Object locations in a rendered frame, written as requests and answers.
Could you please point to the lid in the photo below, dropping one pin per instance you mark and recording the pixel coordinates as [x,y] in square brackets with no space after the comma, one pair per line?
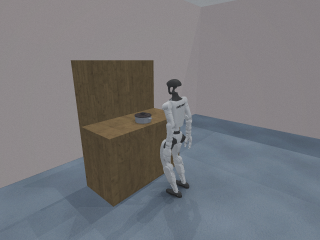
[139,115]

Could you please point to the left robot hand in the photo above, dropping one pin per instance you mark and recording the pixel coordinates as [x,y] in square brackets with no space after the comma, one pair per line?
[167,152]

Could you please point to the robot right shin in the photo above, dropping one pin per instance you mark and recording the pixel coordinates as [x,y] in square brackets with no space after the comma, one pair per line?
[180,170]

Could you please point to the right robot hand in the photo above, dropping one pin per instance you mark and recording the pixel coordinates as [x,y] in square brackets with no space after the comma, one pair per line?
[188,138]

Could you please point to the right robot forearm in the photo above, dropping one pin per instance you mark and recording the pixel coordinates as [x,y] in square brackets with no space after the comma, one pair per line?
[188,127]

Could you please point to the left robot forearm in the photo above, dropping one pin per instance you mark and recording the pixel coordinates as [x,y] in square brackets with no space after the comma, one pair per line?
[169,137]

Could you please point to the robot right upper arm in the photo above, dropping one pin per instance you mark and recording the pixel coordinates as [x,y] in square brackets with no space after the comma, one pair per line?
[187,115]

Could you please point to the table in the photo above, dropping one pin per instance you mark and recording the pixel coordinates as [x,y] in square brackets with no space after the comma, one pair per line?
[120,155]

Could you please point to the robot left foot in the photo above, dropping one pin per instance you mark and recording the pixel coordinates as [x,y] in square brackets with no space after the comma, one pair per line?
[171,192]

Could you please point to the robot left upper arm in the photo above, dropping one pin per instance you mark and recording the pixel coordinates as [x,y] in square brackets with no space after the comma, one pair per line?
[167,108]

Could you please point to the pot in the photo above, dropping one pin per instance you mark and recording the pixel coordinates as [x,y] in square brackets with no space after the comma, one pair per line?
[143,120]

